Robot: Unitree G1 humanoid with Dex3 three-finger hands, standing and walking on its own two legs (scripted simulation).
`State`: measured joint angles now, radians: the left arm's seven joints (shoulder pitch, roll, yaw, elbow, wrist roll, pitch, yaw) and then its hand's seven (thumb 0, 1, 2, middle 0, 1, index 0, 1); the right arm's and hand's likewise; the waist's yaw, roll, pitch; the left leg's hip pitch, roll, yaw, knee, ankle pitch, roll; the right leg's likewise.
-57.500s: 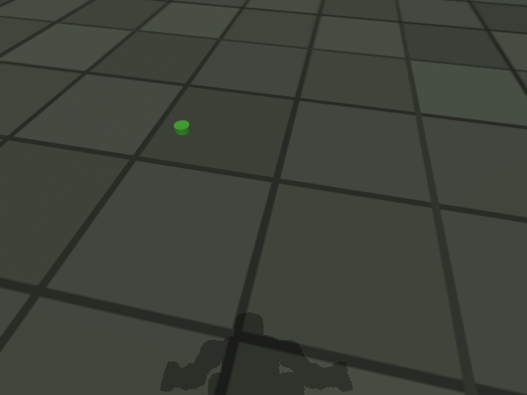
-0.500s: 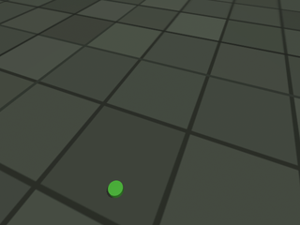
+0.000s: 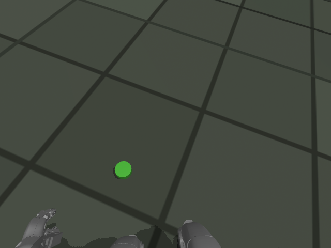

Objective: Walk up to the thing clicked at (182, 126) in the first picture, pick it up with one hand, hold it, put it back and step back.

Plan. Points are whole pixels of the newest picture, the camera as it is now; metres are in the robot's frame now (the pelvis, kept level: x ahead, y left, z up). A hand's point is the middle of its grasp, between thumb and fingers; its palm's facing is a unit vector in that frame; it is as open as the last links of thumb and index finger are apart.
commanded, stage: step back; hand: left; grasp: from above
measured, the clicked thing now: (123, 170) +0.52 +0.19 -0.73
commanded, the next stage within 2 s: none
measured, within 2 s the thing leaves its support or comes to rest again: neither
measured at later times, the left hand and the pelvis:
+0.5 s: hand out of the picture +0.02 +0.26 -0.13, palm faces -0.08 -0.91 -0.41, open 7.4 cm; pelvis -0.09 +0.00 +0.01, yaw -6 degrees
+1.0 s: hand out of the picture -0.12 +0.28 -0.14, palm faces -0.02 -0.93 -0.35, open 7.4 cm; pelvis -0.23 +0.01 +0.01, yaw -3 degrees
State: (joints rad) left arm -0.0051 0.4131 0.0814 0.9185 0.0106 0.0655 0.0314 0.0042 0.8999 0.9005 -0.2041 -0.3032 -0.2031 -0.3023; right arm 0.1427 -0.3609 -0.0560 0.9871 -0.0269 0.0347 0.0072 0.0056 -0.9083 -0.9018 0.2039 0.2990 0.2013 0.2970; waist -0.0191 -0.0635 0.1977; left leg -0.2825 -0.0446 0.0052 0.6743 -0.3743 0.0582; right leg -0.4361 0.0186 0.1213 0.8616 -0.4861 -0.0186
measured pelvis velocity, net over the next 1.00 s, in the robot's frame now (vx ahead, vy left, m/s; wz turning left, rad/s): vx -0.23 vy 0.01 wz -0.05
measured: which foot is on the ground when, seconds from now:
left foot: down 0.00-0.42, up 0.44-0.74, down 0.76-1.00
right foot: up 0.00-0.34, down 0.36-0.80, up 0.82-1.00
